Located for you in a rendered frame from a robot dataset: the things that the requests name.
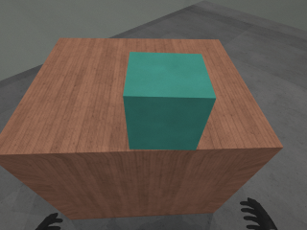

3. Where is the right robot hand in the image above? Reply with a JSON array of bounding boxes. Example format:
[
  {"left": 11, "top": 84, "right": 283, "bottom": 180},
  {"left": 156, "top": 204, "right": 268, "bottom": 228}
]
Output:
[{"left": 240, "top": 197, "right": 278, "bottom": 230}]

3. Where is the carton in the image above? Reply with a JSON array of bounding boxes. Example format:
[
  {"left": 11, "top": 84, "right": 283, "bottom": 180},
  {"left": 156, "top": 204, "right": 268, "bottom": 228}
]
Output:
[{"left": 123, "top": 52, "right": 217, "bottom": 150}]

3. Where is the left robot hand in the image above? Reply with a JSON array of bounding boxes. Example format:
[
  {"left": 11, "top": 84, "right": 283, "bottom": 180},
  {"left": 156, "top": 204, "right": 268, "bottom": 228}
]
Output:
[{"left": 36, "top": 213, "right": 63, "bottom": 230}]

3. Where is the pedestal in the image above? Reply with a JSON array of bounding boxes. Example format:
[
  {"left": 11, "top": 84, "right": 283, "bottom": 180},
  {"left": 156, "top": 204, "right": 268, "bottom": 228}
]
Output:
[{"left": 0, "top": 37, "right": 284, "bottom": 220}]

